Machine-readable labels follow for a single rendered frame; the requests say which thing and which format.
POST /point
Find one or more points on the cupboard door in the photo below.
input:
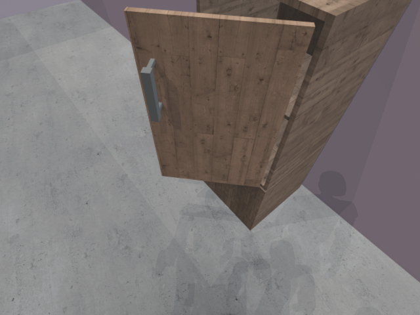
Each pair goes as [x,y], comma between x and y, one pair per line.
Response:
[224,82]

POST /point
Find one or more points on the handle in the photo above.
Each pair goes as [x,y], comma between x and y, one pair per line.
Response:
[149,85]

